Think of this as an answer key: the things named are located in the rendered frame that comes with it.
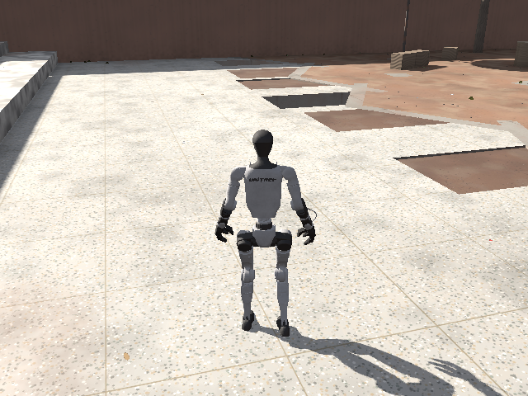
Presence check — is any robot left upper arm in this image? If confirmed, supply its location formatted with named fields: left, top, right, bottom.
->
left=224, top=166, right=246, bottom=210

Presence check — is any robot left hand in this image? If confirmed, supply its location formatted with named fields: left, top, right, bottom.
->
left=215, top=225, right=233, bottom=243

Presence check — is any robot right upper arm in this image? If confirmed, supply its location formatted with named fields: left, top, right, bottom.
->
left=280, top=166, right=304, bottom=211

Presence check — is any left robot shin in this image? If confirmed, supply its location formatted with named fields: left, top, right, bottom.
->
left=241, top=269, right=253, bottom=320

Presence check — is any right robot forearm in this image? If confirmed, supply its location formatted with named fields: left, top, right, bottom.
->
left=296, top=198, right=314, bottom=230

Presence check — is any right robot thigh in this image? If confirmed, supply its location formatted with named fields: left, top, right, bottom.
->
left=274, top=229, right=292, bottom=282

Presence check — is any robot right hand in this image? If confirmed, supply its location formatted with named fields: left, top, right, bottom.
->
left=297, top=226, right=316, bottom=245

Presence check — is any left robot forearm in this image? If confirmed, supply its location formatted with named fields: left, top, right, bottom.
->
left=217, top=198, right=232, bottom=229

